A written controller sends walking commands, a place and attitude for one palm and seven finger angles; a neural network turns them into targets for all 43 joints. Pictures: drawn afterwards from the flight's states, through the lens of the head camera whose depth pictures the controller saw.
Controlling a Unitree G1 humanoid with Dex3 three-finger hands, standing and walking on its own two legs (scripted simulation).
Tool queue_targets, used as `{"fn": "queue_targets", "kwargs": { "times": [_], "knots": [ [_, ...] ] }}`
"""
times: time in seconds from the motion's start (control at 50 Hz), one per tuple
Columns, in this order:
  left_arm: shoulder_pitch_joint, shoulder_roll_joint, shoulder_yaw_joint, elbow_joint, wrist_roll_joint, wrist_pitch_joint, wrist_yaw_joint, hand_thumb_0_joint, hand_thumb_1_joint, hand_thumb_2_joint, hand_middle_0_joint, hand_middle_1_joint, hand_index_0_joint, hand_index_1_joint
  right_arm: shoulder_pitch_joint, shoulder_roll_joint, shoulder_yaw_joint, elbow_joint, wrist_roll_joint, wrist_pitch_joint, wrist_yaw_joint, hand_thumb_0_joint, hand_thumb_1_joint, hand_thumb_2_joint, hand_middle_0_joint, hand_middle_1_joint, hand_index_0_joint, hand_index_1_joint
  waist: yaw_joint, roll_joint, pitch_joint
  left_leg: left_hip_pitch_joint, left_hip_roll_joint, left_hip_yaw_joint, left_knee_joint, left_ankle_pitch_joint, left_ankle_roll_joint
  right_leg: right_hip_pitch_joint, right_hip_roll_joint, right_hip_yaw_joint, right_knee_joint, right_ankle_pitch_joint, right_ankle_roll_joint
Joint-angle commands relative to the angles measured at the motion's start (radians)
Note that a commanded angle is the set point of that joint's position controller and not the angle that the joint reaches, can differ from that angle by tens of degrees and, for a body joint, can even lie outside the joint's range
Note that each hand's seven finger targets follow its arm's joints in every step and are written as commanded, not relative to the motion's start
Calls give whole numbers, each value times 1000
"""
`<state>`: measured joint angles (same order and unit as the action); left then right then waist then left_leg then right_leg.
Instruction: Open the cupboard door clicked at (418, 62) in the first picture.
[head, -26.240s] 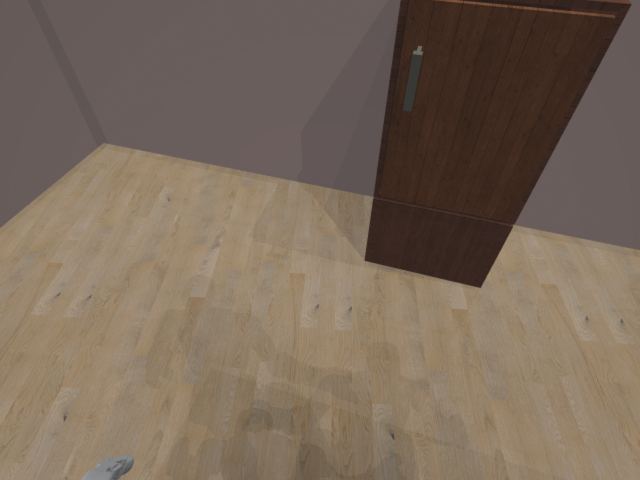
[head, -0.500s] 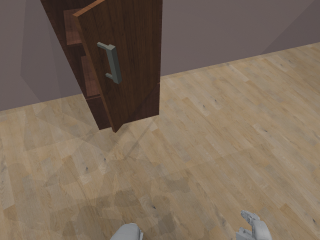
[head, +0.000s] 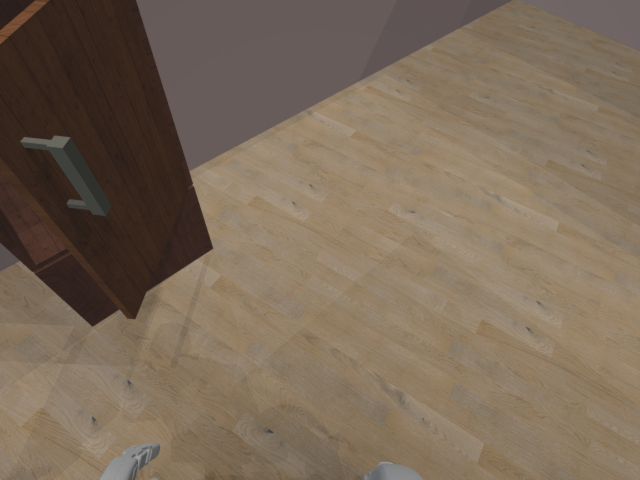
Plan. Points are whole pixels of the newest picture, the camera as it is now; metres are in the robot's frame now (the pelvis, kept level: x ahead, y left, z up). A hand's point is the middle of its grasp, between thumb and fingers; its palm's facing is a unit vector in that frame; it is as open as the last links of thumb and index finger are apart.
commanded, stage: walk to a spot facing it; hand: left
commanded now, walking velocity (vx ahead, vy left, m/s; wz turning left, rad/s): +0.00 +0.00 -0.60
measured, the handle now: (68, 177) +0.50 +0.39 +0.03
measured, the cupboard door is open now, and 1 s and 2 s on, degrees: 41 41 41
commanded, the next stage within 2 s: none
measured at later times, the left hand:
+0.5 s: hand out of the picture +0.12 +0.16 -0.16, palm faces -0.19 -0.96 -0.20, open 7.4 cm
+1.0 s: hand (315, 277) +0.46 +0.02 -0.16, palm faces -0.61 -0.78 -0.16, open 7.4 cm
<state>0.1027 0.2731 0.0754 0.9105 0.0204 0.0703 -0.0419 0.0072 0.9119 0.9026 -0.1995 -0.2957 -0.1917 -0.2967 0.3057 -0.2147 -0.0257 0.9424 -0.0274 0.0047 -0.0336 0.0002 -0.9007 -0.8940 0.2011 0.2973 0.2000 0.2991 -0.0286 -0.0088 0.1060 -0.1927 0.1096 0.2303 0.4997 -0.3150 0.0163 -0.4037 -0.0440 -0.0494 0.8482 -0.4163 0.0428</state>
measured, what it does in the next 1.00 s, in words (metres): walks ahead, turning right: right foot, then left foot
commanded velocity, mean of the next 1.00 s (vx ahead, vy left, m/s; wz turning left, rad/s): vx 0.28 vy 0.00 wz -0.56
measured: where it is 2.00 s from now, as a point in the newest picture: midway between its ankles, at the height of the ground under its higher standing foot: (438, 340)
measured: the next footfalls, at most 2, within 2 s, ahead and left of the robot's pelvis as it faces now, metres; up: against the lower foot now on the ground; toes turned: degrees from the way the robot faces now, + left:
right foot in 0.08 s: +0.02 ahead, -0.13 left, +0.00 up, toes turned -8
left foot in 0.58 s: +0.19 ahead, +0.08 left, +0.00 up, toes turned -17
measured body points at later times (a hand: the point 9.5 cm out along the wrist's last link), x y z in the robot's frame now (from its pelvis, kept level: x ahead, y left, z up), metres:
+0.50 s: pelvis +0.05 -0.02 +0.00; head +0.09 -0.03 +0.45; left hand +0.13 +0.21 -0.14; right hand +0.10 -0.30 -0.13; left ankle +0.12 +0.11 -0.70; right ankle -0.02 -0.12 -0.74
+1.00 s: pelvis +0.23 -0.05 -0.01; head +0.29 -0.07 +0.44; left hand +0.49 +0.06 -0.15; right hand +0.02 -0.18 -0.14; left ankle +0.16 +0.09 -0.74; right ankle +0.27 -0.21 -0.69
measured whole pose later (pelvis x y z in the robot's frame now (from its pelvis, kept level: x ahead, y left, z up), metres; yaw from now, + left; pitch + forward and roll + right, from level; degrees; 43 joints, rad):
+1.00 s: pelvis +0.23 -0.05 -0.01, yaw -34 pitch +1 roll -1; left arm 0.03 0.23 0.07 0.92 0.03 0.02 -0.06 0.01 0.91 0.90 -0.20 -0.30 -0.19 -0.30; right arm 0.50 -0.16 0.00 1.05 -0.03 -0.06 -0.04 0.00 -0.90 -0.89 0.20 0.30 0.20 0.30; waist -0.06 -0.02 0.10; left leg 0.07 0.06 0.29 0.33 -0.41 -0.01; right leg -0.62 -0.04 -0.12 0.84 -0.16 -0.04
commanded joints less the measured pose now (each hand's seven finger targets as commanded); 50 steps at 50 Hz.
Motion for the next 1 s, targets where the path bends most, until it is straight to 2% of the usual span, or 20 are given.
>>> {"fn": "queue_targets", "kwargs": {
  "times": [0.0, 0.04, 0.06, 0.08, 0.1, 0.12, 0.18, 0.32, 0.44, 0.5, 0.52, 0.54, 0.56, 0.58, 0.6, 0.64, 0.68, 0.72, 0.92, 0.98],
  "knots": [
    [-21, 33, 6, -83, -2, -31, 6, 0, 900, 900, -200, -300, -200, -300, 43, -208, -57, -42, -3, -15, -5, 0, -900, -900, 200, 300, 200, 300, 0, 218, -125, 110, 240, -150, -46, 622, 72, 81, 31, -45, -210, 32, -41],
    [105, 89, 20, -50, 3, -43, 16, 0, 900, 900, -200, -300, -200, -300, 12, -200, -59, -58, 12, -13, 3, 0, -900, -900, 200, 300, 200, 300, 71, 94, -184, -40, 205, -92, 135, 491, -3, 359, -8, 13, -427, 298, -81],
    [196, 198, 43, -28, 14, -56, 34, 0, 900, 900, -200, -300, -200, -300, -16, -126, -44, -93, 24, -10, 7, 0, -900, -900, 200, 300, 200, 300, 111, -225, -231, -289, 69, 12, 378, 31, -72, 555, -264, 342, -497, 631, -171],
    [238, 253, 53, -9, -3, -53, 48, 0, 900, 900, -200, -300, -200, -300, -81, -121, -36, -123, 19, 4, 2, 0, -900, -900, 200, 300, 200, 300, 139, -281, -213, -404, -27, -92, 572, -374, -95, 509, -379, 466, -468, 936, -271],
    [212, 233, 48, -18, -7, -52, 57, 0, 900, 900, -200, -300, -200, -300, -64, -130, -37, -112, 21, 16, -2, 0, -900, -900, 200, 300, 200, 300, 114, -218, -190, -423, 1, -203, 654, -316, -82, 460, -360, 415, -473, 780, -300],
    [159, 186, 47, -36, -3, -51, 68, 0, 900, 900, -200, -300, -200, -300, -89, -114, -39, -106, 18, 20, -1, 0, -900, -900, 200, 300, 200, 300, 92, -219, -150, -471, 14, -229, 668, -249, -85, 434, -282, 376, -480, 723, -268],
    [77, 127, 30, -68, -10, -59, 65, 0, 900, 900, -200, -300, -200, -300, -80, -112, -48, -82, 10, 30, 17, 0, -900, -900, 200, 300, 200, 300, 38, -146, -112, -411, 12, -214, 659, -80, -115, 326, -181, 298, -528, 480, -217],
    [154, 132, 41, -50, -3, -94, 36, 0, 900, 900, -200, -300, -200, -300, -167, -112, -67, -115, 2, 10, 38, 0, -900, -900, 200, 300, 200, 300, 58, -153, -30, -433, -13, -220, 523, 7, -114, 255, -147, 402, -651, -17, -228],
    [233, 132, 50, -21, 8, -107, 35, 0, 900, 900, -200, -300, -200, -300, -272, -86, -61, -167, 11, -30, 41, 0, -900, -900, 200, 300, 200, 300, 96, -139, -58, -384, -64, -220, 296, -76, -93, 321, -159, 506, -596, 87, -265],
    [194, 132, 54, -24, 4, -104, 33, 0, 900, 900, -200, -300, -200, -300, -197, -89, -55, -151, 16, -52, 31, 0, -900, -900, 200, 300, 200, 300, 50, -147, -87, -149, -104, -199, 80, -24, -78, 216, -116, 475, -508, 180, -233],
    [158, 123, 54, -31, -1, -102, 32, 0, 900, 900, -200, -300, -200, -300, -118, -103, -58, -123, 17, -59, 24, 0, -900, -900, 200, 300, 200, 300, 4, -128, -99, 34, -107, -188, -26, 46, -74, 90, -75, 431, -449, 164, -197],
    [142, 70, 44, -38, -4, -105, 28, 0, 900, 900, -200, -300, -200, -300, -3, -156, -70, -81, 15, -66, 9, 0, -900, -900, 200, 300, 200, 300, -49, 14, -153, 283, -29, -252, -113, 15, -54, -66, 9, 357, -299, 165, -151],
    [146, 6, 31, -58, -19, -105, 15, 0, 900, 900, -200, -300, -200, -300, 154, -280, -96, -53, -8, -75, 0, 0, -900, -900, 200, 300, 200, 300, -112, 333, -236, 477, 294, -646, -206, -173, 43, -295, 146, 171, 39, -107, -81],
    [99, 31, 29, -78, -9, -112, 13, 0, 900, 900, -200, -300, -200, -300, 214, -300, -89, -52, -11, -68, -4, 0, -900, -900, 200, 300, 200, 300, -125, 298, -212, 398, 436, -806, -292, -227, 126, -355, 95, 131, 262, -164, -66],
    [68, 41, 36, -89, 0, -114, 4, 0, 900, 900, -200, -300, -200, -300, 157, -276, -82, -74, -11, -63, -3, 0, -900, -900, 200, 300, 200, 300, -97, 148, -105, 290, 429, -756, -314, -194, 158, -383, 22, 138, 350, -101, -60],
    [107, 38, 38, -30, 17, -109, -9, 0, 900, 900, -200, -300, -200, -300, 40, -161, -45, -89, -7, -75, -1, 0, -900, -900, 200, 300, 200, 300, -19, 159, -42, 153, 298, -519, -282, 38, 76, -347, -23, 108, 435, 57, -48],
    [118, 0, 28, -19, 14, -89, -19, 0, 900, 900, -200, -300, -200, -300, 44, -110, -25, -72, -2, -86, -4, 0, -900, -900, 200, 300, 200, 300, 13, 169, -23, 148, 206, -299, -250, 376, -2, -331, -20, 72, 436, 142, -35],
    [131, -28, 17, -13, 9, -76, -18, 0, 900, 900, -200, -300, -200, -300, 92, -101, -17, -43, 4, -93, -9, 0, -900, -900, 200, 300, 200, 300, 22, 199, -68, 188, 170, -174, -206, 632, -39, -329, -4, 44, 435, 178, -36],
    [-150, -67, -19, -74, 6, -71, -26, 0, 900, 900, -200, -300, -200, -300, 258, -77, 0, 60, -8, -84, -10, 0, -900, -900, 200, 300, 200, 300, -27, 145, 29, 247, 177, -45, -226, 801, 13, -283, 18, -96, -22, 272, -82],
    [-74, -34, -9, -55, 2, -74, -14, 0, 900, 900, -200, -300, -200, -300, 235, -122, -7, 75, -5, -81, -12, 0, -900, -900, 200, 300, 200, 300, 31, 157, -28, 253, 220, -19, -110, 1110, 26, -84, 73, -121, -109, 185, -135]
  ]
}}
